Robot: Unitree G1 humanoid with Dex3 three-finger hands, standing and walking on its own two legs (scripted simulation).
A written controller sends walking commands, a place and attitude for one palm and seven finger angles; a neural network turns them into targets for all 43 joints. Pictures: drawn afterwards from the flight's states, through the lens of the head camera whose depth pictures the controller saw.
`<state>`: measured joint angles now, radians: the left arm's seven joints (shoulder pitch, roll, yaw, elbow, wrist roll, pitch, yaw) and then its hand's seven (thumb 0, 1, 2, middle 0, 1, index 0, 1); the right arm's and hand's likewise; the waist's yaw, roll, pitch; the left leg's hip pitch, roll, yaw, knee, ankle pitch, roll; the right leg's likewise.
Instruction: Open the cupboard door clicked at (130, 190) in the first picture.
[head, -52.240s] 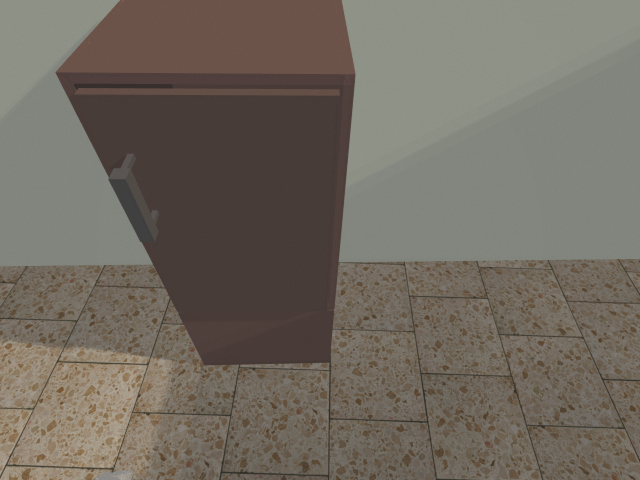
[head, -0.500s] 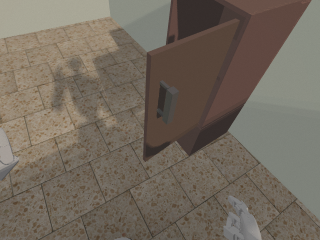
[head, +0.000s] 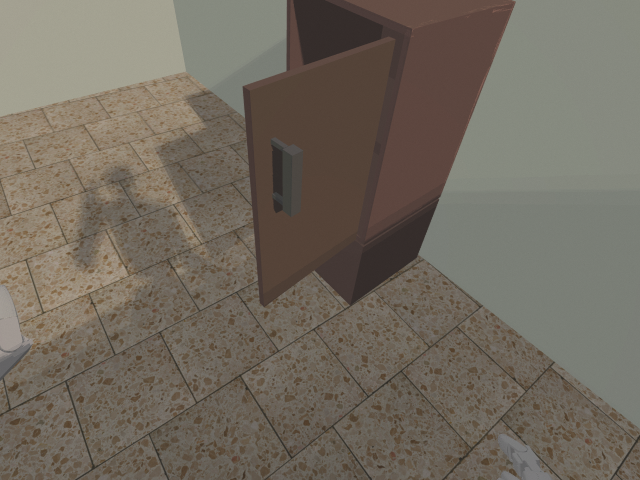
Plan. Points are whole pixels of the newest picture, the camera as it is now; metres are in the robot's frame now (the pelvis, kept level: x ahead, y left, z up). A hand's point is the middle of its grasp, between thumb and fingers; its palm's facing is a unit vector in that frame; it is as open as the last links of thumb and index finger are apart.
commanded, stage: stop stepping back and stand still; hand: left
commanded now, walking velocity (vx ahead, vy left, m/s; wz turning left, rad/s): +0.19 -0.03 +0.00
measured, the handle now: (284, 177) +0.62 +0.08 +0.03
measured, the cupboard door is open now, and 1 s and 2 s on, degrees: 95 95 95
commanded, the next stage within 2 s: let the arm hang, fingers relaxed in 0.32 s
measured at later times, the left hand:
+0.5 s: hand (54, 391) +0.19 +0.27 +0.09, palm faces +0.32 -0.81 -0.49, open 7.4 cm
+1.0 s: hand out of the picture -0.08 +0.20 -0.16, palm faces +0.07 -0.97 -0.25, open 7.2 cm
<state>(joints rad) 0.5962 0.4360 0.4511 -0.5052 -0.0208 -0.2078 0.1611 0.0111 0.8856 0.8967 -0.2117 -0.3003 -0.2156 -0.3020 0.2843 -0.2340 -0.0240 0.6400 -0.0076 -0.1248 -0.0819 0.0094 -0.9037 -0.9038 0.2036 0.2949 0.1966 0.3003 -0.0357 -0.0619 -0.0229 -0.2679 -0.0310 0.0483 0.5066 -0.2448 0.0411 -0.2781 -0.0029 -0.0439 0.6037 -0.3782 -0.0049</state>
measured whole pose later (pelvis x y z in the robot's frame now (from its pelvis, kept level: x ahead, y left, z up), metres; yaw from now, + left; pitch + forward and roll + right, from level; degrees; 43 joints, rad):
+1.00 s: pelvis -0.03 +0.01 +0.01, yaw +3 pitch -1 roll +0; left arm 0.31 0.20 0.02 1.15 0.01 0.01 0.02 -0.01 0.93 0.90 -0.20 -0.30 -0.20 -0.30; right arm 0.30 -0.16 -0.01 1.13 -0.02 0.03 -0.02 0.00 -0.91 -0.90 0.20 0.29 0.20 0.30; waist -0.01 0.02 0.07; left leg -0.23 0.02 0.04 0.42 -0.16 0.00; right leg -0.19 0.00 -0.09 0.41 -0.19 -0.03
